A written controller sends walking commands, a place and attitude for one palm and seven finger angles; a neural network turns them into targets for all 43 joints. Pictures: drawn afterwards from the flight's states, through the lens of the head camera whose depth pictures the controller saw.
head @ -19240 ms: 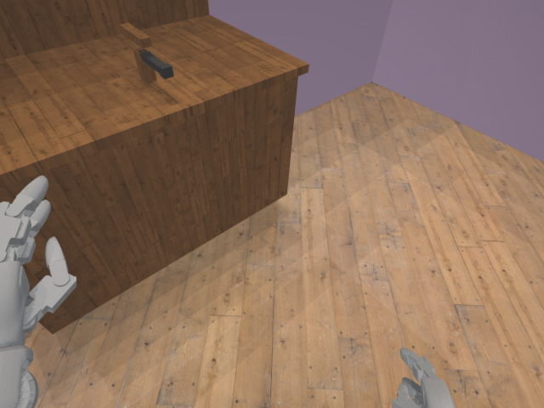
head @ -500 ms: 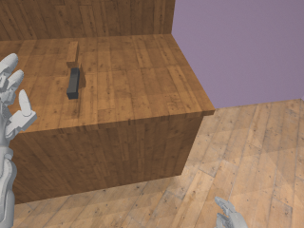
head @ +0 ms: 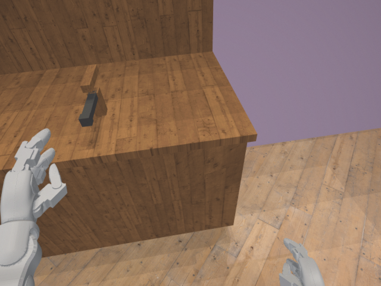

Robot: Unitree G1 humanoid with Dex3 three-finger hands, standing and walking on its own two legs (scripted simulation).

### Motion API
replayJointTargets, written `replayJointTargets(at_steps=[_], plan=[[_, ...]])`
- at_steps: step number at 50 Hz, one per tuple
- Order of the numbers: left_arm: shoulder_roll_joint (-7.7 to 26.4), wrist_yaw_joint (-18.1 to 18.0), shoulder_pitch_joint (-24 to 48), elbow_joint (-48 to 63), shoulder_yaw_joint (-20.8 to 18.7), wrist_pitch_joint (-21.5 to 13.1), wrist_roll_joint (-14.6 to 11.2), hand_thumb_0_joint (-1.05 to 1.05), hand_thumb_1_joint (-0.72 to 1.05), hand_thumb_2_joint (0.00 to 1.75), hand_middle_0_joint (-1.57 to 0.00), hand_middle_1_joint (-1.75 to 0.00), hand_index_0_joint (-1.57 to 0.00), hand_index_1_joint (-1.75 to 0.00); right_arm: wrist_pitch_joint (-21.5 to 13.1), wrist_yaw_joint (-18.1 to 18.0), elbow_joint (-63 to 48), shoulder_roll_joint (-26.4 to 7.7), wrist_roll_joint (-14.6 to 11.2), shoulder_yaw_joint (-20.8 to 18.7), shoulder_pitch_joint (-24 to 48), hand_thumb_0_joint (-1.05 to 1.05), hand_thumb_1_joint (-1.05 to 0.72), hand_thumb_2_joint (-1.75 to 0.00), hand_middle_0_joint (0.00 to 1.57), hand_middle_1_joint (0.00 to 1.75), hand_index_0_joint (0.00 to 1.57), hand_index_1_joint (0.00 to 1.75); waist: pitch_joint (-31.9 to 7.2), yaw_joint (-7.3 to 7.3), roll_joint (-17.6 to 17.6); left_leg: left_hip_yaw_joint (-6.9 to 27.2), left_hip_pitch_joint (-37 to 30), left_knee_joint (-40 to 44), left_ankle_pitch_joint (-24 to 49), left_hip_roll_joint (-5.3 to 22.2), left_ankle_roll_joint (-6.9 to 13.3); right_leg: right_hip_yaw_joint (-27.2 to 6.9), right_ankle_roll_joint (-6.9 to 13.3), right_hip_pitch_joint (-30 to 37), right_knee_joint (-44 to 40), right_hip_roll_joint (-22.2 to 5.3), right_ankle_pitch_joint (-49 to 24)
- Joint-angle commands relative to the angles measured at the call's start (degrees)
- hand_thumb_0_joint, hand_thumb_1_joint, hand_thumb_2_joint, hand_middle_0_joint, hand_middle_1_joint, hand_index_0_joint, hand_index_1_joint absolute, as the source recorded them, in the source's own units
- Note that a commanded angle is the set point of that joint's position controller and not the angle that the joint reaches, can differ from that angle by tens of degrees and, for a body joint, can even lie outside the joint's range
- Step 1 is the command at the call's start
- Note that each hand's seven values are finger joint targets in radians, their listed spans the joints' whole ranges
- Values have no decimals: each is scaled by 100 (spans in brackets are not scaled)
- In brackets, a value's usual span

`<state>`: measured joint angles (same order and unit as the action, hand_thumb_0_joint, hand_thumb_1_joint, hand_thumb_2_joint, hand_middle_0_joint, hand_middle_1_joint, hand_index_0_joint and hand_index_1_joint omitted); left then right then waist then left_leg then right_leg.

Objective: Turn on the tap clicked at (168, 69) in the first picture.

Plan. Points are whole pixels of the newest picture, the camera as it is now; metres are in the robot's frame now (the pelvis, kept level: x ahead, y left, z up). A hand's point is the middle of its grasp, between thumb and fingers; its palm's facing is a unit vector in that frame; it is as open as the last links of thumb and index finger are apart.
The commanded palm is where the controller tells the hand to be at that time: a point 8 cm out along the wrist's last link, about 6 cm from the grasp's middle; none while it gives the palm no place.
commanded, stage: turn the palm inward beside the body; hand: left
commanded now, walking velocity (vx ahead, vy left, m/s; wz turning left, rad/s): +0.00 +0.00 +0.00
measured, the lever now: (86, 119) +0.49 +0.37 +0.08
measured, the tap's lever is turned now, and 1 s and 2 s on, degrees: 0 0 0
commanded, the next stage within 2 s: reach beside the lever's end, fingers flat in 1.56 s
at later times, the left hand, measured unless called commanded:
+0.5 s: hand (83, 188) +0.24 +0.23 +0.14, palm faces +0.44 -0.87 -0.22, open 7.4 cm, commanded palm +0.18 +0.27 +0.16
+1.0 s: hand (72, 209) +0.20 +0.23 +0.13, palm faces +0.44 -0.89 -0.12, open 7.4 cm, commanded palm +0.15 +0.28 +0.15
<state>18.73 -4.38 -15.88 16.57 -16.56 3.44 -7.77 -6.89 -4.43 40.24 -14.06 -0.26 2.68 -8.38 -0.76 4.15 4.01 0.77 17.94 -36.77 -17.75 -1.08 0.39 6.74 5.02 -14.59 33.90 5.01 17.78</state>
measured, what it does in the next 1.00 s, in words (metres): stands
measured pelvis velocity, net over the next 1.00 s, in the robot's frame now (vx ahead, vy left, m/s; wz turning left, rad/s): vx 0.01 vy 0.01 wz -0.03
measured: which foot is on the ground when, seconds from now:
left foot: down 0.00-1.00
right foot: down 0.00-1.00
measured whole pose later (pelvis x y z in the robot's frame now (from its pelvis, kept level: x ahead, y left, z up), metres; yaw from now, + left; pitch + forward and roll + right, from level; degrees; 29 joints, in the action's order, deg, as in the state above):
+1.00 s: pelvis +0.01 +0.01 -0.01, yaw -1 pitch +0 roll +0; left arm 11.6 -9.0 -29.6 25.6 -12.2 1.5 -12.6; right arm -14.5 -4.3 38.3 -13.1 -0.7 3.2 -11.2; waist -3.9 4.6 3.0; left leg 1.2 21.2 -39.4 -18.0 -2.8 1.3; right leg 5.2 6.2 -19.0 38.5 4.7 19.7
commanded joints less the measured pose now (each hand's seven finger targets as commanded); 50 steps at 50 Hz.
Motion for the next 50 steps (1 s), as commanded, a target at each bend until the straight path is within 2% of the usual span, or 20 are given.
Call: replayJointTargets(at_steps=[1, 2, 3, 5, 7, 8, 9, 11, 15, 18, 21, 24, 28, 29, 31, 34, 37, 39, 46, 50], plan=[[1154, -203, 1039, 1107, -909, -549, -162, 0, 90, 90, -20, -30, -20, -30, -417, -51, -821, -449, 35, -333, 1070, 0, -90, -90, 20, 30, 20, 30, -425, 33, -914, 404, 608, -61, -240, 198, -84, -2358, -805, 209, -1435, -1417, 1089], [1204, -286, 845, 1177, -1022, -646, -154, 0, 90, 90, -20, -30, -20, -30, -420, -16, -816, -447, 35, -354, 1023, 0, -90, -90, 20, 30, 20, 30, -629, 85, -795, 412, 636, -64, -143, 182, -74, -2289, -789, 314, -1257, -1382, 666], [1389, -372, 696, 1311, -1209, -729, -134, 0, 90, 90, -20, -30, -20, -30, -430, 23, -835, -446, 35, -356, 996, 0, -90, -90, 20, 30, 20, 30, -847, 155, -444, 398, 656, -93, -69, 160, -82, -2292, -780, 436, -1072, -1381, 241], [1166, -469, 406, 1482, -1015, -828, -95, 0, 90, 90, -20, -30, -20, -30, -446, 80, -903, -385, 37, -309, 967, 0, -90, -90, 20, 30, 20, 30, -1008, 134, -111, 353, 696, -113, 99, 113, -78, -2203, -728, 502, -762, -1349, -547], [1066, -476, -18, 1462, -947, -847, -113, 0, 90, 90, -20, -30, -20, -30, -489, 120, -904, -419, -10, -297, 839, 0, -90, -90, 20, 30, 20, 30, -954, 97, -16, 335, 783, -165, 188, 73, -64, -2211, -735, 464, -630, -1309, -1039], [1115, -450, -202, 1446, -1004, -796, -117, 0, 90, 90, -20, -30, -20, -30, -509, 130, -950, -460, -24, -301, 808, 0, -90, -90, 20, 30, 20, 30, -892, 82, -111, 340, 810, -217, 209, 65, -32, -2231, -782, 432, -624, -1294, -1166], [994, -399, -188, 1570, -848, -765, -161, 0, 90, 90, -20, -30, -20, -30, -538, 107, -972, -468, -28, -284, 807, 0, -90, -90, 20, 30, 20, 30, -742, 13, -91, 312, 787, -231, 232, 53, -1, -2222, -813, 387, -631, -1303, -1325], [992, -344, -224, 1595, -859, -695, -246, 0, 90, 90, -20, -30, -20, -30, -600, 75, -957, -513, -45, -302, 734, 0, -90, -90, 20, 30, 20, 30, -616, -43, -356, 342, 823, -313, 304, 58, 21, -2261, -879, 385, -651, -1326, -1652], [920, -291, -181, 1684, -882, -677, -391, 0, 90, 90, -20, -30, -20, -30, -756, 34, -936, -563, -61, -343, 652, 0, -90, -90, 20, 30, 20, 30, -632, -77, -765, 398, 886, -372, 321, 61, 29, -2238, -960, 388, -604, -1351, -1976], [865, -318, -219, 1765, -890, -754, -433, 0, 90, 90, -20, -30, -20, -30, -855, 40, -913, -576, -73, -361, 613, 0, -90, -90, 20, 30, 20, 30, -706, -71, -587, 399, 815, -403, 404, 48, 23, -2189, -940, 302, -545, -1334, -2087], [657, -331, -395, 1864, -695, -793, -391, 0, 90, 90, -20, -30, -20, -30, -909, 53, -919, -558, -57, -370, 525, 0, -90, -90, 20, 30, 20, 30, -931, -44, -345, 333, 622, -327, 666, 29, 55, -1910, -864, 279, -384, -1210, -2321], [575, -318, -669, 1912, -625, -792, -392, 0, 90, 90, -20, -30, -20, -30, -946, 50, -963, -568, -54, -344, 404, 0, -90, -90, 20, 30, 20, 30, -1092, -17, -405, 299, 526, -245, 856, 10, 97, -1674, -843, 324, -247, -1082, -2587], [558, -332, -780, 1961, -640, -765, -452, 0, 90, 90, -20, -30, -20, -30, -985, 21, -1046, -584, -56, -318, 372, 0, -90, -90, 20, 30, 20, 30, -992, 4, -523, 288, 440, -147, 925, 4, 136, -1407, -793, 150, -245, -913, -2402], [421, -325, -804, 1937, -521, -750, -458, 0, 90, 90, -20, -30, -20, -30, -986, 7, -1050, -545, -54, -311, 398, 0, -90, -90, 20, 30, 20, 30, -944, -4, -562, 264, 399, -99, 920, -3, 154, -1329, -771, 118, -250, -875, -2303], [403, -378, -835, 1892, -533, -722, -481, 0, 90, 90, -20, -30, -20, -30, -988, -5, -1051, -544, -40, -293, 393, 0, -90, -90, 20, 30, 20, 30, -843, 1, -524, 279, 426, -71, 856, 3, 140, -1298, -748, 47, -285, -866, -2145], [293, -436, -795, 2080, -397, -698, -454, 0, 90, 90, -20, -30, -20, -30, -1013, 6, -1099, -521, -38, -277, 440, 0, -90, -90, 20, 30, 20, 30, -900, 23, -239, 249, 306, -8, 914, -12, 153, -1173, -674, -4, -261, -797, -2000], [228, -471, -772, 2036, -269, -677, -428, 0, 90, 90, -20, -30, -20, -30, -1026, -6, -1126, -531, -34, -246, 443, 0, -90, -90, 20, 30, 20, 30, -745, 11, -343, 281, 337, 90, 735, -4, 167, -1045, -601, -151, -322, -691, -1390], [187, -497, -755, 2188, -195, -684, -407, 0, 90, 90, -20, -30, -20, -30, -1070, -14, -1154, -518, -31, -243, 472, 0, -90, -90, 20, 30, 20, 30, -826, 29, -226, 265, 220, 145, 756, -4, 182, -943, -549, -190, -303, -634, -1240], [36, -510, -931, 2135, -56, -589, -473, 0, 90, 90, -20, -30, -20, -30, -1108, -38, -1185, -507, -33, -205, 578, 0, -90, -90, 20, 30, 20, 30, -614, 49, -385, 310, 298, 270, 440, 5, 180, -871, -479, -297, -429, -561, -512], [57, -599, -753, 2262, -53, -522, -477, 0, 90, 90, -20, -30, -20, -30, -1128, -43, -1203, -489, -42, -173, 649, 0, -90, -90, 20, 30, 20, 30, -431, 43, -135, 338, 301, 356, 142, 13, 168, -827, -426, -468, -524, -518, 85]])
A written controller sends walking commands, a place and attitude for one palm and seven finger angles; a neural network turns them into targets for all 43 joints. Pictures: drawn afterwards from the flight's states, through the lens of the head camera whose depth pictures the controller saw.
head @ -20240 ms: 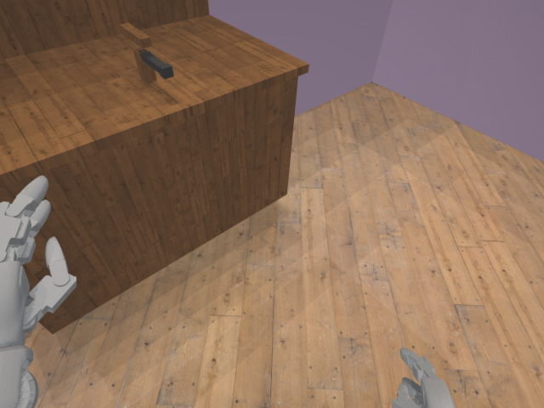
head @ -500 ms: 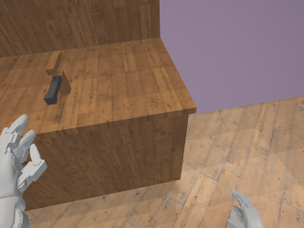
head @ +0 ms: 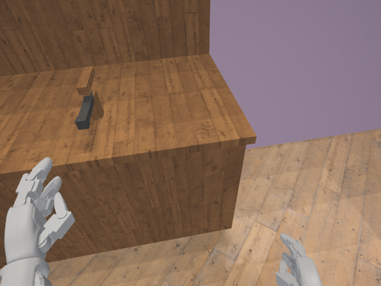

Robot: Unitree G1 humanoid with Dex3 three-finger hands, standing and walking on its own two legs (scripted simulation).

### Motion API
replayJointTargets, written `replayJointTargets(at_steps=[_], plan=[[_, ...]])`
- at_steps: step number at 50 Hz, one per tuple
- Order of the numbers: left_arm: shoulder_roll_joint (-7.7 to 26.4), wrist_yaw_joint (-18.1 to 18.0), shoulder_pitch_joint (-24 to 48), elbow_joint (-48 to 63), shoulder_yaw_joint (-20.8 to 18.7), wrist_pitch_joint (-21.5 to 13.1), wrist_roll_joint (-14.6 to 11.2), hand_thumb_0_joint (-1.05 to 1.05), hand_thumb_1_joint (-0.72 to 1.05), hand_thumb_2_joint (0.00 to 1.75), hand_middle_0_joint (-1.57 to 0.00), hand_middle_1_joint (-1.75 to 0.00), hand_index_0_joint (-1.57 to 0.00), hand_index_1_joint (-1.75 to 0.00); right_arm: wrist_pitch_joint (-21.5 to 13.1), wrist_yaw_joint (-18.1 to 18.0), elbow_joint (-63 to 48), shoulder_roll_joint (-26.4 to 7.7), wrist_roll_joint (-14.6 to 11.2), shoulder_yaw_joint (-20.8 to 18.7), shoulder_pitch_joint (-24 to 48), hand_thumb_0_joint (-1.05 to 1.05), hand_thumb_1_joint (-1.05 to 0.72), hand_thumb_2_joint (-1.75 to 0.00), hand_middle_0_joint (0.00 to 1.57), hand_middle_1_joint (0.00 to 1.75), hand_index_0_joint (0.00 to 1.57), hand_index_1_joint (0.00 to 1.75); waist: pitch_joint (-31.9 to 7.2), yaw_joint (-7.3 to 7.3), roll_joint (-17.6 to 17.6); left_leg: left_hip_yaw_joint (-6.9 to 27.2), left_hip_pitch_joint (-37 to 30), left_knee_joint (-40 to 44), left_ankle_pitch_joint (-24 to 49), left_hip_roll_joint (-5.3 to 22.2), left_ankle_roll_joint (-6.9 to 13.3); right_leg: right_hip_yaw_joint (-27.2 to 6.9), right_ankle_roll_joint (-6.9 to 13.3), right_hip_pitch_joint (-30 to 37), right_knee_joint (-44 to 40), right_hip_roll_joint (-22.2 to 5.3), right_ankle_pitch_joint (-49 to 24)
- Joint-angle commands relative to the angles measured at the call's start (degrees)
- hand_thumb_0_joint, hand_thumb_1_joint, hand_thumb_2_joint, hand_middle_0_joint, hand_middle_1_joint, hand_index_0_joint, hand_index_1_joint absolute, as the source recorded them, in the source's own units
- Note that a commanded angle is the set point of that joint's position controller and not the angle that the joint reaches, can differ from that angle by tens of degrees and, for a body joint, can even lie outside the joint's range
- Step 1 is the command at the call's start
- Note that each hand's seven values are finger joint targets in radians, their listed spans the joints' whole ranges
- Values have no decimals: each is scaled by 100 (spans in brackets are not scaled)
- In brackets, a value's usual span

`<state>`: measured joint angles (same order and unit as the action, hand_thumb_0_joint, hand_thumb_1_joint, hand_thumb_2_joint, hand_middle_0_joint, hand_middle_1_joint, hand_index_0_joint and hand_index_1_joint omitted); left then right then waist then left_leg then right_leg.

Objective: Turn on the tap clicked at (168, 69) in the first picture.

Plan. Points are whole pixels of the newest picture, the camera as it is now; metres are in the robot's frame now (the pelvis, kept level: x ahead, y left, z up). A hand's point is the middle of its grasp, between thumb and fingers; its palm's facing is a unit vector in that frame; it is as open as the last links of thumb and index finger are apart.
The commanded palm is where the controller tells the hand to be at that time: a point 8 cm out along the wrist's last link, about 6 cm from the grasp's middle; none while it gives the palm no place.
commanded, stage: turn the palm inward beside the body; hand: left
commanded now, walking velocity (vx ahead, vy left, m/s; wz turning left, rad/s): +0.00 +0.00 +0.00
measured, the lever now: (82, 122) +0.48 +0.37 +0.09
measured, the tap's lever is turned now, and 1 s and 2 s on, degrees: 0 0 0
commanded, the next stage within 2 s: reach beside the lever's end, fingers flat in 0.56 s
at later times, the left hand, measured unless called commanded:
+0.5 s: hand (62, 218) +0.18 +0.24 +0.14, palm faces +0.49 -0.87 -0.11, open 7.4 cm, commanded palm +0.12 +0.28 +0.15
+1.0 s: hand (65, 195) +0.22 +0.26 +0.13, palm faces +0.53 -0.84 -0.11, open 7.4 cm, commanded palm +0.18 +0.30 +0.14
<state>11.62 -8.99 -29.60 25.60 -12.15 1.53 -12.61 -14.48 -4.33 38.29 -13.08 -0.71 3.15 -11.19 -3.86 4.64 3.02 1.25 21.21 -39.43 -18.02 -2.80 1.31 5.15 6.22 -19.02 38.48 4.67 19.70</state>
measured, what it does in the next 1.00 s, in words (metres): stands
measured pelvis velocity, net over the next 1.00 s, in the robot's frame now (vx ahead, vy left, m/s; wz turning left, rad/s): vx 0.00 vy -0.01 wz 0.01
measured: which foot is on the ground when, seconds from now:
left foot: down 0.00-1.00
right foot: down 0.00-1.00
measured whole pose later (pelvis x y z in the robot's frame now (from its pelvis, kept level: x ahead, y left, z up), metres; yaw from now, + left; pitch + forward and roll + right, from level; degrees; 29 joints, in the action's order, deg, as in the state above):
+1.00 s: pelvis +0.00 -0.01 +0.00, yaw +1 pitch +1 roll +0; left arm 14.0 -8.0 -17.3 14.2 -18.9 5.3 -14.7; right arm -13.0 -6.1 40.9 -13.4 -1.8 2.6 -9.3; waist -3.2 4.1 3.2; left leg 2.3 21.5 -38.7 -17.8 -2.2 0.4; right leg 6.0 6.6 -18.7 36.7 5.4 19.2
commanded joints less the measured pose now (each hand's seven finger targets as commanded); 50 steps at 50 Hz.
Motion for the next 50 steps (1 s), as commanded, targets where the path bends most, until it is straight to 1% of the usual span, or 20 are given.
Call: replayJointTargets(at_steps=[1, 4, 8, 11, 13, 14, 16, 20, 21, 33, 34, 37, 39, 41, 42, 43, 44, 45, 46, 50], plan=[[764, -170, 639, 1385, -514, -325, -13, 0, 90, 90, -20, -30, -20, -30, -387, -63, -1001, -570, 9, -223, 980, 0, -90, -90, 20, 30, 20, 30, -142, 0, 1, 283, -15, 600, 99, 176, 76, -743, -549, -16, -1037, -507, 5], [707, -215, 710, 1424, -415, -290, 16, 0, 90, 90, -20, -30, -20, -30, -413, -63, -984, -550, 2, -202, 1015, 0, -90, -90, 20, 30, 20, 30, -87, -16, 84, 316, -22, 662, -118, 187, 71, -719, -523, -75, -1089, -496, 324], [743, -190, 681, 1337, -466, -161, -64, 0, 90, 90, -20, -30, -20, -30, -444, -78, -961, -568, -17, -196, 1054, 0, -90, -90, 20, 30, 20, 30, -35, 12, -164, 354, 43, 688, -275, 180, 71, -779, -535, 9, -1208, -509, 550], [702, -161, 680, 1366, -380, -39, -31, 0, 90, 90, -20, -30, -20, -30, -429, -81, -973, -543, -18, -181, 1121, 0, -90, -90, 20, 30, 20, 30, 22, 16, 5, 338, 8, 751, -388, 178, 63, -772, -524, -9, -1242, -523, 647], [757, -193, 640, 1403, -442, 7, 10, 0, 90, 90, -20, -30, -20, -30, -425, -73, -972, -552, -18, -180, 1105, 0, -90, -90, 20, 30, 20, 30, -18, 49, 106, 355, -37, 776, -229, 181, 52, -705, -501, 35, -1184, -496, 435], [716, -196, 576, 1393, -443, 17, -17, 0, 90, 90, -20, -30, -20, -30, -418, -75, -982, -538, -7, -169, 1089, 0, -90, -90, 20, 30, 20, 30, -71, 52, -82, 370, -48, 800, -151, 179, 62, -660, -508, 92, -1136, -478, 307], [695, -194, 625, 1390, -432, 18, -31, 0, 90, 90, -20, -30, -20, -30, -407, -72, -978, -548, -7, -173, 1114, 0, -90, -90, 20, 30, 20, 30, -19, 20, -137, 350, -52, 765, -121, 181, 63, -678, -526, 51, -1167, -481, 286], [698, -207, 740, 1458, -440, -35, -16, 0, 90, 90, -20, -30, -20, -30, -409, -73, -978, -549, 4, -176, 1087, 0, -90, -90, 20, 30, 20, 30, -66, 4, -43, 344, -124, 775, -45, 181, 61, -618, -520, 53, -1116, -460, 158], [687, -195, 660, 1374, -458, -42, -27, 0, 90, 90, -20, -30, -20, -30, -415, -74, -968, -553, 14, -174, 1058, 0, -90, -90, 20, 30, 20, 30, -87, 15, -207, 358, -116, 770, 35, 180, 62, -621, -523, 93, -1103, -454, 55], [761, -80, 543, 1399, -566, 8, -64, 0, 90, 90, -20, -30, -20, -30, -382, -71, -987, -566, -6, -205, 977, 0, -90, -90, 20, 30, 20, 30, -322, 37, -128, 277, -111, 561, 570, 144, 59, -772, -607, 331, -1011, -550, -956], [809, -89, 714, 1235, -611, 19, -68, 0, 90, 90, -20, -30, -20, -30, -350, -90, -943, -566, -2, -196, 955, 0, -90, -90, 20, 30, 20, 30, -225, -35, -291, 298, -44, 566, 521, 147, 61, -796, -633, 301, -1030, -571, -941], [928, -132, 976, 959, -846, 40, -87, 0, 90, 90, -20, -30, -20, -30, -263, -116, -892, -557, -5, -225, 982, 0, -90, -90, 20, 30, 20, 30, -216, -32, -349, 288, 71, 522, 438, 145, 42, -905, -663, 310, -1083, -621, -844], [925, -118, 1249, 858, -848, 22, -111, 0, 90, 90, -20, -30, -20, -30, -243, -133, -855, -536, -33, -222, 1028, 0, -90, -90, 20, 30, 20, 30, -212, -59, -147, 264, 54, 516, 374, 127, 41, -981, -660, 293, -1132, -647, -745], [1076, -108, 1372, 697, -1044, -18, -149, 0, 90, 90, -20, -30, -20, -30, -219, -151, -803, -544, -34, -248, 1011, 0, -90, -90, 20, 30, 20, 30, -405, -39, -130, 276, 108, 469, 397, 134, 18, -1083, -689, 423, -1121, -704, -879], [1044, -60, 1473, 582, -994, -18, -168, 0, 90, 90, -20, -30, -20, -30, -208, -156, -780, -547, -43, -232, 1008, 0, -90, -90, 20, 30, 20, 30, -308, -82, -192, 282, 153, 453, 357, 134, 18, -1116, -711, 377, -1141, -726, -878], [1182, -43, 1687, 517, -1099, -25, -163, 0, 90, 90, -20, -30, -20, -30, -200, -163, -744, -563, -76, -250, 1003, 0, -90, -90, 20, 30, 20, 30, -341, -103, -18, 273, 125, 440, 370, 138, 20, -1128, -694, 362, -1159, -717, -848], [1092, 4, 1832, 448, -975, -40, -175, 0, 90, 90, -20, -30, -20, -30, -200, -183, -733, -539, -73, -230, 1019, 0, -90, -90, 20, 30, 20, 30, -328, -119, 8, 269, 130, 476, 321, 128, 23, -1147, -690, 385, -1156, -730, -794], [1203, 30, 1941, 272, -1076, -42, -192, 0, 90, 90, -20, -30, -20, -30, -202, -200, -703, -565, -78, -243, 1000, 0, -90, -90, 20, 30, 20, 30, -262, -149, -142, 288, 189, 458, 271, 145, 12, -1189, -713, 361, -1185, -748, -758], [1246, 62, 2015, 203, -1116, -34, -197, 0, 90, 90, -20, -30, -20, -30, -191, -212, -684, -572, -88, -262, 1023, 0, -90, -90, 20, 30, 20, 30, -360, -131, -63, 277, 195, 444, 244, 143, 14, -1229, -717, 392, -1210, -762, -677], [1452, 118, 2291, -189, -1356, 2, -220, 0, 90, 90, -20, -30, -20, -30, -156, -244, -631, -590, -109, -295, 977, 0, -90, -90, 20, 30, 20, 30, -619, -125, -356, 287, 276, 385, 388, 168, -2, -1356, -795, 611, -1136, -854, -1123]])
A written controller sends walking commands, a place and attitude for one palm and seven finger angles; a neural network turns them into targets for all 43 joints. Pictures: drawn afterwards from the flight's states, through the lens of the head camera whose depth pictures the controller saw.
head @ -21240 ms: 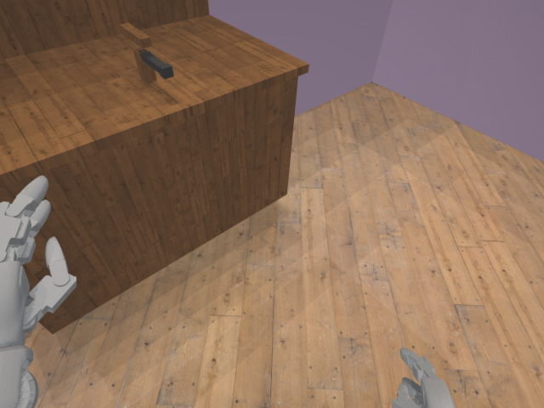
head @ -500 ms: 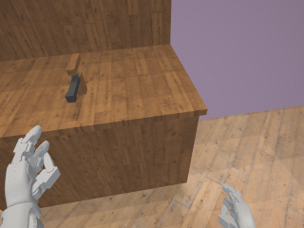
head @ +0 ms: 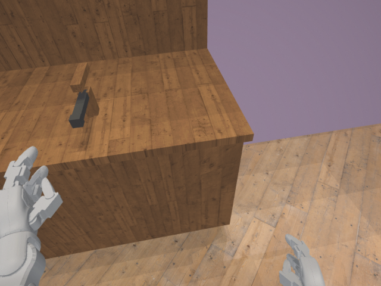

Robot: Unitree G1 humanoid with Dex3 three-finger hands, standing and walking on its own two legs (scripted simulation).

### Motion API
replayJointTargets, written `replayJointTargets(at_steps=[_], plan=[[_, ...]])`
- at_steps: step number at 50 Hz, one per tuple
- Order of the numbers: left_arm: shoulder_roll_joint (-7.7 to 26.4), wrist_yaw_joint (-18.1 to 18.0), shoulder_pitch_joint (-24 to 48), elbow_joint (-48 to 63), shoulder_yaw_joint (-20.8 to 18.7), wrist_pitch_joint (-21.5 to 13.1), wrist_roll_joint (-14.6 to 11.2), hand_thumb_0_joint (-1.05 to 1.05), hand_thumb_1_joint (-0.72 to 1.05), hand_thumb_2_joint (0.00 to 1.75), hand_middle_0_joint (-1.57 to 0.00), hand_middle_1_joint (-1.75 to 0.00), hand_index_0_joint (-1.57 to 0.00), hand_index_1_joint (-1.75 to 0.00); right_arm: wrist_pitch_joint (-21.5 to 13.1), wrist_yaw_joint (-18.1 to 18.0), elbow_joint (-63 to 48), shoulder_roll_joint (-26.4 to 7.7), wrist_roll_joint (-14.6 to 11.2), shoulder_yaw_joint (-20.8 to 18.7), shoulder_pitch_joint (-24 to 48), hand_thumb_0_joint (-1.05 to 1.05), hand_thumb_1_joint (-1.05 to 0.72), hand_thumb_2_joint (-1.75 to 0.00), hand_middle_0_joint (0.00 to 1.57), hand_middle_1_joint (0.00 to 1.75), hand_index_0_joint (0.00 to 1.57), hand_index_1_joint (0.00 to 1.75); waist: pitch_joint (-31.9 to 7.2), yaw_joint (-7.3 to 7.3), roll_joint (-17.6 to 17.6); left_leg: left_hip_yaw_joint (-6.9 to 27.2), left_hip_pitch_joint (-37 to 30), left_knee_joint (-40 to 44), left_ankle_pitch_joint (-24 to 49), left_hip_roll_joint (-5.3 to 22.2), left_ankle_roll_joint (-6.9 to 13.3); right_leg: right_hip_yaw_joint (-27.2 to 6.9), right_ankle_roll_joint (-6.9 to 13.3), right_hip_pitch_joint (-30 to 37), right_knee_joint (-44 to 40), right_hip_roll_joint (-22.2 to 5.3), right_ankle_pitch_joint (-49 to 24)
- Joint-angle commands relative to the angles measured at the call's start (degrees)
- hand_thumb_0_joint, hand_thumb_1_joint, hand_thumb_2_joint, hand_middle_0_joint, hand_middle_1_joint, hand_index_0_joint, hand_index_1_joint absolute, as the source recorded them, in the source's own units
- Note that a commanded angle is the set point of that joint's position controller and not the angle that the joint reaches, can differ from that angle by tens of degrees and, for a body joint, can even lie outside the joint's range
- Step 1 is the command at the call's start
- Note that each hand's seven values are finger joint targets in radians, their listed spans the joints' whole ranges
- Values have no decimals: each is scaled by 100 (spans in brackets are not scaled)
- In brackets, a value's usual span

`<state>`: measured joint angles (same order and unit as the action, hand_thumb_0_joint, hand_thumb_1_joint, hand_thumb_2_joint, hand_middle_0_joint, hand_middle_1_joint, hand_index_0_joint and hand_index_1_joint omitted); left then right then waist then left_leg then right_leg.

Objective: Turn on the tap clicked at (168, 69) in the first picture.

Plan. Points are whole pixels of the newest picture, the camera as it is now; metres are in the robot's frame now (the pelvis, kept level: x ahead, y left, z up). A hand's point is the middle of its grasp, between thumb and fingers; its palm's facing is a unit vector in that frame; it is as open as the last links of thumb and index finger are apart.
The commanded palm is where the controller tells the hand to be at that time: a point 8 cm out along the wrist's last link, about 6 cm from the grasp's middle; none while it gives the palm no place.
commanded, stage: reach beside the lever's end, fingers flat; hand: left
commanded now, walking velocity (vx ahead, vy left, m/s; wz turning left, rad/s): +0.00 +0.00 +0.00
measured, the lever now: (76, 120) +0.48 +0.38 +0.09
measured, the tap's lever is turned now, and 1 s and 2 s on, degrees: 0 0 1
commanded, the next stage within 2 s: none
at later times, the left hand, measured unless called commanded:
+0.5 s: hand (59, 165) +0.30 +0.31 +0.12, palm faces +0.51 -0.86 -0.08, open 7.5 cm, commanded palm +0.25 +0.35 +0.12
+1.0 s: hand (62, 144) +0.37 +0.36 +0.10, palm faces +0.50 -0.86 -0.06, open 7.7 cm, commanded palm +0.33 +0.39 +0.10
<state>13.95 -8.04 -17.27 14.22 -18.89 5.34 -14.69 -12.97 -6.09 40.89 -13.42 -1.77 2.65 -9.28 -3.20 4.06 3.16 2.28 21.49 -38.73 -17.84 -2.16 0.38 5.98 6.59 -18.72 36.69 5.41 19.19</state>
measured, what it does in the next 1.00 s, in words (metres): stands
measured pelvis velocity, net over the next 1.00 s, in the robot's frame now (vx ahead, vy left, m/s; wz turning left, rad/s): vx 0.01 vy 0.04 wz -0.03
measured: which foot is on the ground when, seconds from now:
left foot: down 0.00-1.00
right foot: down 0.00-1.00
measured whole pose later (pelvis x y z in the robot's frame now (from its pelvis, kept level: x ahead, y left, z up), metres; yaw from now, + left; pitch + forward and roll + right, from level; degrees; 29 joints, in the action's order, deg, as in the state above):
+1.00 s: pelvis +0.01 +0.04 +0.00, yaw -2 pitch +7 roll -1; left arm 23.6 -2.8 18.8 -32.1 -27.5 -5.8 -9.7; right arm -8.4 -6.3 41.7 -14.9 -1.4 1.6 -15.3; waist -4.2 -0.4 1.7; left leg -0.1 29.6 -41.3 -18.7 -2.9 3.6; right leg 3.8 4.1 -26.7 38.3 4.6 18.8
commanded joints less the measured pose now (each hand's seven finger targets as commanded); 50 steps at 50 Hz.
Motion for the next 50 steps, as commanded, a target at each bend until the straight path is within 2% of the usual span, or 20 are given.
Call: replayJointTargets(at_steps=[1, 3, 4, 7, 8, 9, 12, 18, 19, 23, 26, 28, 31, 32, 38, 39, 42, 46, 47, 50], plan=[[1208, 50, 1154, 849, -679, -372, -32, 0, 90, 90, -20, -30, -20, -30, -292, -69, -887, -556, -6, -244, 804, 0, -90, -90, 20, 30, 20, 30, -708, -66, -371, 193, 285, 297, 392, 109, 80, -1494, -855, 609, -934, -967, -1217], [1336, 64, 1164, 730, -854, -376, -37, 0, 90, 90, -20, -30, -20, -30, -278, -58, -892, -574, -30, -261, 736, 0, -90, -90, 20, 30, 20, 30, -818, 5, -193, 183, 253, 331, 548, 107, 70, -1393, -811, 668, -824, -911, -1437], [1284, 78, 1029, 683, -882, -383, -57, 0, 90, 90, -20, -30, -20, -30, -279, -57, -919, -553, -23, -267, 719, 0, -90, -90, 20, 30, 20, 30, -883, 30, -216, 154, 201, 349, 655, 109, 75, -1367, -819, 730, -775, -909, -1677], [1507, 147, 1317, 412, -1076, -393, -73, 0, 90, 90, -20, -29, -20, -29, -218, -56, -899, -612, -39, -281, 659, 0, -90, -90, 20, 30, 20, 30, -872, -18, -262, 140, 311, 301, 701, 116, 76, -1422, -846, 720, -716, -920, -1927], [1624, 133, 1286, 297, -1243, -390, -70, 0, 90, 90, -20, -29, -20, -29, -199, -55, -899, -615, -48, -295, 603, 0, -90, -90, 20, 30, 20, 30, -840, 25, -237, 146, 353, 304, 725, 123, 75, -1397, -832, 723, -703, -897, -1915], [1498, 165, 1399, 263, -1099, -411, -59, 0, 90, 90, -19, -29, -19, -29, -188, -56, -915, -598, -56, -289, 625, 0, -90, -90, 20, 30, 20, 30, -835, -17, -179, 112, 309, 330, 722, 116, 85, -1359, -824, 665, -700, -873, -1848], [1568, 182, 1967, 13, -1085, -544, -38, 0, 90, 90, -19, -28, -19, -28, -211, -87, -877, -643, -55, -299, 572, 0, -90, -90, 20, 30, 20, 30, -687, -125, -161, 122, 294, 341, 616, 114, 104, -1286, -778, 413, -724, -796, -1509], [1775, 297, 2839, -458, -976, -818, 82, 0, 90, 90, -19, -26, -19, -26, -267, -154, -800, -723, -45, -327, 450, 0, -90, -90, 20, 30, 20, 30, -963, -218, 50, 113, 148, 329, 611, 113, 139, -1177, -682, 240, -647, -689, -1216], [1647, 332, 3016, -573, -796, -834, 98, 0, 90, 90, -19, -26, -19, -26, -279, -160, -785, -708, -47, -306, 452, 0, -90, -90, 20, 30, 20, 30, -906, -248, 87, 102, 122, 366, 561, 106, 145, -1124, -657, 163, -647, -656, -1065], [1971, 312, 3441, -1170, -1017, -825, 129, 0, 90, 90, -18, -25, -18, -25, -255, -201, -746, -778, -38, -322, 358, 0, -90, -90, 20, 30, 20, 30, -1029, -221, -122, 154, 198, 398, 481, 115, 153, -1070, -618, 163, -674, -603, -784], [1893, 276, 3484, -1404, -978, -860, 156, 0, 90, 90, -18, -24, -18, -24, -226, -171, -798, -744, -23, -317, 304, 0, -90, -90, 20, 30, 20, 30, -1256, -139, -71, 147, 65, 449, 721, 113, 139, -950, -595, 255, -563, -564, -1122], [2209, 224, 3396, -1615, -1274, -883, 206, 0, 90, 90, -18, -24, -18, -24, -162, -139, -808, -790, -7, -330, 209, 0, -90, -90, 20, 30, 20, 30, -1406, -72, -67, 153, 110, 429, 926, 118, 138, -909, -588, 379, -477, -534, -1381], [2087, 221, 3782, -1970, -1113, -893, 257, 0, 90, 90, -18, -23, -18, -23, -78, -113, -812, -791, -12, -303, 169, 0, -90, -90, 20, 30, 20, 30, -1115, -196, -80, 151, 137, 458, 871, 141, 138, -845, -575, 140, -496, -494, -1276], [2246, 209, 3941, -2107, -1208, -901, 287, 0, 90, 90, -18, -23, -18, -23, -41, -117, -799, -812, -17, -309, 143, 0, -90, -90, 20, 30, 20, 30, -1078, -208, -20, 164, 182, 473, 760, 149, 139, -844, -562, 74, -512, -485, -1105], [2340, 272, 4846, -2370, -1054, -1245, 453, 0, 90, 90, -17, -21, -17, -21, 55, -117, -741, -867, 43, -351, -89, 0, -90, -90, 20, 30, 20, 30, -1311, -381, 310, 218, -48, 389, 832, 174, 140, -787, -506, -179, -432, -401, -1042], [2342, 297, 4987, -2448, -1007, -1318, 462, 0, 90, 90, -17, -21, -17, -21, 59, -113, -710, -888, 49, -358, -130, 0, -90, -90, 20, 30, 20, 30, -1382, -449, 214, 236, -89, 366, 862, 178, 146, -776, -513, -218, -411, -394, -1072], [2404, 408, 5144, -2870, -997, -1448, 466, 0, 90, 90, -17, -20, -17, -20, 115, -108, -650, -924, 47, -381, -265, 0, -90, -90, 20, 30, 20, 30, -1402, -486, 153, 274, -74, 343, 866, 193, 128, -738, -501, -316, -369, -376, -1075], [2520, 484, 5340, -3278, -1060, -1499, 464, 0, 90, 90, -16, -19, -16, -19, 167, -94, -629, -964, 43, -409, -415, 0, -90, -90, 20, 30, 20, 30, -1525, -441, 308, 331, -142, 334, 1051, 198, 77, -694, -468, -373, -315, -358, -1150], [2684, 478, 5285, -3501, -1220, -1482, 465, 0, 90, 90, -16, -19, -16, -19, 197, -89, -606, -994, 55, -420, -480, 0, -90, -90, 20, 30, 20, 30, -1529, -431, 136, 332, -67, 324, 1078, 204, 79, -682, -480, -343, -308, -351, -1182], [2956, 475, 5354, -3685, -1450, -1562, 492, 0, 90, 90, -16, -18, -16, -18, 295, -52, -644, -1007, 67, -438, -591, 0, -90, -90, 20, 30, 20, 30, -1745, -369, 69, 291, 23, 261, 1345, 195, 83, -691, -492, -164, -243, -351, -1413]])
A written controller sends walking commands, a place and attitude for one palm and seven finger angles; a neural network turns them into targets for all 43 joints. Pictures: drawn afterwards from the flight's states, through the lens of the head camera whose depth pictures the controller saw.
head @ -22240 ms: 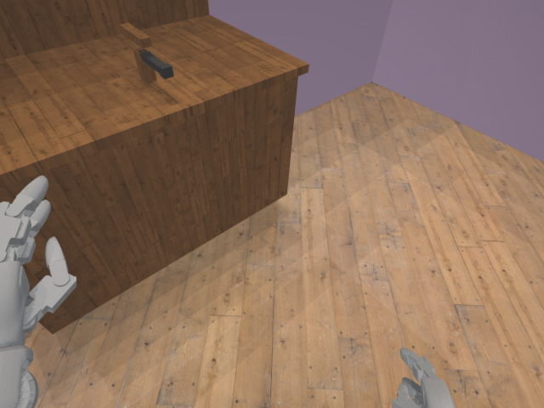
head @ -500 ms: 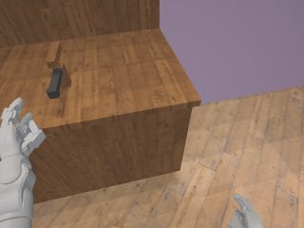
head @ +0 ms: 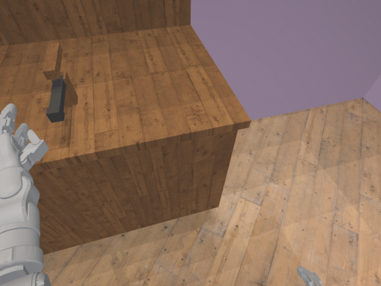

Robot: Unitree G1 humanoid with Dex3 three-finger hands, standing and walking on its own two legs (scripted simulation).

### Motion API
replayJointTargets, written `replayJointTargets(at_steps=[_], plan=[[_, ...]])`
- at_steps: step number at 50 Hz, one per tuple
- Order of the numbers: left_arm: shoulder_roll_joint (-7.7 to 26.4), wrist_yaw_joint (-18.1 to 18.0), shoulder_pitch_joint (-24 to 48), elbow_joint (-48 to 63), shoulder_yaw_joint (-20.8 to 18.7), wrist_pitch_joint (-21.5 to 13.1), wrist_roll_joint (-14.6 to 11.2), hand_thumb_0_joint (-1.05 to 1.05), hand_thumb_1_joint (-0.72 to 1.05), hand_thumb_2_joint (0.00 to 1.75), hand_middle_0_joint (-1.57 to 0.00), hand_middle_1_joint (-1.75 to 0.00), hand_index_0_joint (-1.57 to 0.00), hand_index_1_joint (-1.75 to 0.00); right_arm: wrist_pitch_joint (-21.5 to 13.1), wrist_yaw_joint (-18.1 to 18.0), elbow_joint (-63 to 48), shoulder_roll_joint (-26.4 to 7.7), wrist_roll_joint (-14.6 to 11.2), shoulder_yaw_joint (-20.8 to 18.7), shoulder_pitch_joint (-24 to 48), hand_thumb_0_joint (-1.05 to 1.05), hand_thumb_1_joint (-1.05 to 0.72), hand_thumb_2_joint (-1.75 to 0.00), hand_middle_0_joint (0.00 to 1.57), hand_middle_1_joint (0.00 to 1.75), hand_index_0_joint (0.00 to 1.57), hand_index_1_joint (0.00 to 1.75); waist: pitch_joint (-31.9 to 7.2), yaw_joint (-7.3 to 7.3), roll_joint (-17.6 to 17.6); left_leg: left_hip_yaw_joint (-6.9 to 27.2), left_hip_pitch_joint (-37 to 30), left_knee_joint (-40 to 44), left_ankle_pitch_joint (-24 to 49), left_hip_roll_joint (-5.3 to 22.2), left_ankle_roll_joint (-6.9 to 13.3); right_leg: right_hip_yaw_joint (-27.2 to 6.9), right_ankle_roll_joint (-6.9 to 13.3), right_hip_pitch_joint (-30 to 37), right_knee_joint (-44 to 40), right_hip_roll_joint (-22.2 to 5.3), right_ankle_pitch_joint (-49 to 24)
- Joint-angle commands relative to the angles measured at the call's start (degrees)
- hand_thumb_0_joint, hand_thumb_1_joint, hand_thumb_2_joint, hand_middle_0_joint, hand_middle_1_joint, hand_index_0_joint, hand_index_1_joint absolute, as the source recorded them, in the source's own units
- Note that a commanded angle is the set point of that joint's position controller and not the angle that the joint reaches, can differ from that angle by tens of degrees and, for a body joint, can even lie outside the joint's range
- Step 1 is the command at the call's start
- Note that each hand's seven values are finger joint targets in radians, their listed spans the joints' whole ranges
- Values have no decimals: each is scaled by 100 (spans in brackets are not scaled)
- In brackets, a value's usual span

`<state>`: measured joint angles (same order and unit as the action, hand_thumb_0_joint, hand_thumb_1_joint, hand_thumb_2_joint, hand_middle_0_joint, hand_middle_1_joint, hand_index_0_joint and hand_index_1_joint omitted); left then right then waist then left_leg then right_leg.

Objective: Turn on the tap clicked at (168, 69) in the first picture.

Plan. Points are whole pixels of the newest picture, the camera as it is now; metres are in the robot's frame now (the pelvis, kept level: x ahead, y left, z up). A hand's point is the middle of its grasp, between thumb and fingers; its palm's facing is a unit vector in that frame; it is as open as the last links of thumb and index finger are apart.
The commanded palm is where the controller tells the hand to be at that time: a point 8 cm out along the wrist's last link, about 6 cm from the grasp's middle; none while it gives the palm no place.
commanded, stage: reach beside the lever's end, fingers flat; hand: left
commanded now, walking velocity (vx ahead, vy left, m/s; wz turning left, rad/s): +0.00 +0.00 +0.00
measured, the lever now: (55, 114) +0.46 +0.35 +0.09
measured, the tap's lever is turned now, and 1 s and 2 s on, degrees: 0 1 7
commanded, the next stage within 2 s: push the lever round in 1.10 s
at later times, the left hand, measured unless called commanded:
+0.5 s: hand (44, 123) +0.43 +0.36 +0.09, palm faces +0.54 -0.84 -0.07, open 7.8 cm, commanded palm +0.38 +0.39 +0.09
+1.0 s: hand (36, 127) +0.41 +0.37 +0.10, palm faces +0.54 -0.84 -0.07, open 7.8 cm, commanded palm +0.37 +0.39 +0.09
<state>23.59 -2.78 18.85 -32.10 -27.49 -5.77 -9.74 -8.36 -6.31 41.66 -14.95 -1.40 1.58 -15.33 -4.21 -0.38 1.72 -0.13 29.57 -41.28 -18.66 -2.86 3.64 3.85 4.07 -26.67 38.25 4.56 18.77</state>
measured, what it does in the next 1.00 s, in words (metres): stands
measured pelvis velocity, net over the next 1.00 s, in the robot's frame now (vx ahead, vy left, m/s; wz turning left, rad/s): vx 0.01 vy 0.01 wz -0.01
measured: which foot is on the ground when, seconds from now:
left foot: down 0.00-1.00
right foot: down 0.00-1.00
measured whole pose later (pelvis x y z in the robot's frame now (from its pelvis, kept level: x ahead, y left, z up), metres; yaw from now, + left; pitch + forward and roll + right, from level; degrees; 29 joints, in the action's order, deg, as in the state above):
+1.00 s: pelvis +0.01 +0.01 -0.01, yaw +0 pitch +13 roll -3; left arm 33.7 2.0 33.1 -54.8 -33.5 -17.4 -6.0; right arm -1.6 -3.9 40.3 -15.6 -0.3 1.4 -19.8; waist -5.7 -3.2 1.3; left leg 0.3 38.9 -48.2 -21.8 -2.1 4.3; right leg 4.6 3.5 -34.9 42.6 5.3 20.6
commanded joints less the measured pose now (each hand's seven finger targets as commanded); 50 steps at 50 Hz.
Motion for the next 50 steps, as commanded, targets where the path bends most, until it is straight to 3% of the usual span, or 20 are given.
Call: replayJointTargets(at_steps=[1, 7, 10, 14, 16, 18, 23, 24, 25, 30, 34, 35, 37, 38, 39, 41, 43, 44, 45, 50], plan=[[1925, -48, 1824, 855, -516, -479, 12, 0, 90, 90, -16, -18, -16, -18, -141, -20, -724, -853, 38, -326, -5, 0, -90, -90, 20, 30, 20, 30, -1602, 33, 257, 508, -748, 497, 1414, 263, -236, -485, -252, 578, -389, -267, -1373], [2178, -25, 2742, 316, -427, -862, 234, 0, 90, 90, -16, -16, -16, -16, -51, 33, -607, -936, 93, -337, -251, 0, -90, -90, 20, 30, 20, 30, -1426, -192, 681, 694, -843, 444, 1096, 336, -313, -432, -207, -137, -300, -209, -820], [2165, 34, 3174, -23, -280, -1045, 286, 0, 90, 90, -15, -16, -15, -16, -39, 37, -546, -989, 117, -353, -405, 0, -90, -90, 20, 30, 20, 30, -1500, -306, 619, 846, -980, 433, 1012, 390, -364, -386, -197, -416, -245, -183, -663], [2561, 125, 3336, -650, -556, -1171, 274, 0, 90, 90, -15, -15, -15, -15, 26, 60, -464, -1069, 142, -366, -618, 0, -90, -90, 20, 30, 20, 30, -1761, -275, 456, 836, -822, 319, 1133, 373, -368, -390, -209, -372, -161, -188, -753], [2575, 171, 3523, -909, -506, -1188, 301, 0, 90, 90, -15, -15, -15, -15, 67, 84, -456, -1073, 150, -360, -714, 0, -90, -90, 20, 30, 20, 30, -1813, -295, 456, 813, -758, 262, 1219, 361, -371, -383, -218, -380, -118, -187, -828], [2953, 194, 3532, -1320, -753, -1186, 375, 0, 90, 90, -15, -15, -15, -15, 153, 93, -450, -1123, 160, -354, -824, 0, -90, -90, 20, 30, 20, 30, -1749, -297, 389, 775, -538, 196, 1246, 350, -328, -397, -227, -345, -106, -183, -869], [3237, 199, 4039, -1552, -786, -1496, 580, 0, 90, 90, -15, -15, -15, -15, 288, 163, -451, -1156, 216, -366, -1063, 0, -90, -90, 20, 30, 20, 30, -1948, -351, 830, 852, -768, 44, 1583, 395, -415, -369, -208, -743, 49, -127, -859], [3081, 210, 4213, -1406, -597, -1588, 594, 0, 90, 90, -15, -15, -15, -15, 302, 184, -456, -1147, 230, -366, -1080, 0, -90, -90, 20, 30, 20, 30, -2064, -422, 942, 891, -974, 14, 1763, 427, -457, -356, -210, -867, 89, -119, -885], [3076, 208, 3979, -1357, -695, -1662, 573, 0, 90, 90, -15, -15, -15, -15, 327, 205, -460, -1150, 241, -408, -1131, 0, -90, -90, 20, 30, 20, 30, -2266, -311, 996, 916, -1176, -10, 2059, 453, -499, -344, -200, -843, 111, -94, -942], [2773, 389, 3201, -1232, -681, -1564, 303, 0, 90, 90, -15, -15, -15, -15, 487, 273, -534, -1175, 183, -470, -1206, 0, -90, -90, 20, 30, 20, 30, -2483, -200, 828, 873, -1386, -88, 2898, 511, -543, -314, -227, -687, 79, -35, -1115], [3096, 411, 2848, -1416, -1051, -1208, 235, 0, 90, 90, -15, -15, -15, -15, 615, 235, -650, -1158, 116, -436, -1137, 0, -90, -90, 20, 30, 20, 30, -1985, -122, 329, 631, -534, -2, 2350, 389, -355, -383, -261, -120, -19, -80, -1424], [2952, 392, 3040, -1339, -895, -1177, 271, 0, 90, 90, -15, -15, -15, -15, 624, 232, -675, -1126, 107, -416, -1091, 0, -90, -90, 20, 30, 20, 30, -1818, -200, 388, 602, -446, 30, 2138, 371, -326, -386, -266, -162, -38, -90, -1388], [3089, 285, 3156, -1011, -978, -1270, 387, 0, 90, 90, -15, -15, -15, -15, 618, 230, -722, -1116, 139, -421, -1060, 0, -90, -90, 20, 30, 20, 30, -1893, -174, 644, 622, -544, 34, 2070, 366, -333, -402, -247, -226, -7, -81, -1294], [3211, 217, 3329, -836, -1048, -1368, 441, 0, 90, 90, -15, -15, -15, -15, 618, 227, -694, -1124, 153, -430, -1068, 0, -90, -90, 20, 30, 20, 30, -1912, -242, 727, 645, -667, -15, 2138, 391, -333, -409, -236, -332, 15, -66, -1289], [3326, 167, 3332, -809, -1155, -1477, 481, 0, 90, 90, -15, -15, -15, -15, 611, 234, -661, -1109, 184, -429, -1072, 0, -90, -90, 20, 30, 20, 30, -2018, -189, 784, 669, -715, -28, 2156, 396, -368, -412, -230, -346, 59, -52, -1248], [3295, 132, 3402, -652, -1159, -1702, 494, 0, 90, 90, -15, -15, -15, -15, 589, 239, -628, -1094, 211, -424, -1026, 0, -90, -90, 20, 30, 20, 30, -2089, -259, 807, 692, -848, -94, 2158, 417, -376, -416, -223, -457, 109, -29, -1197], [3007, 226, 3684, -573, -851, -1818, 466, 0, 90, 90, -15, -15, -15, -15, 554, 238, -584, -1078, 206, -410, -985, 0, -90, -90, 20, 30, 20, 30, -2044, -378, 1021, 733, -972, -115, 1959, 439, -392, -417, -212, -676, 111, -35, -1016], [3021, 281, 3529, -811, -863, -1784, 472, 0, 90, 90, -15, -15, -15, -15, 546, 220, -543, -1084, 196, -412, -965, 0, -90, -90, 20, 30, 20, 30, -2002, -339, 1064, 760, -974, -84, 1830, 445, -411, -409, -201, -746, 104, -35, -892], [2950, 360, 3645, -806, -724, -1744, 446, 0, 90, 90, -15, -15, -15, -15, 536, 201, -542, -1101, 183, -401, -939, 0, -90, -90, 20, 30, 20, 30, -1995, -401, 1104, 787, -1036, -51, 1724, 453, -413, -400, -199, -801, 73, -47, -827], [2515, 648, 3694, -1167, -279, -1239, 226, 0, 90, 90, -15, -15, -15, -15, 482, 103, -585, -1099, 74, -378, -923, 0, -90, -90, 20, 30, 20, 30, -1806, -417, 801, 853, -941, 138, 1371, 434, -390, -356, -210, -744, -119, -101, -750]])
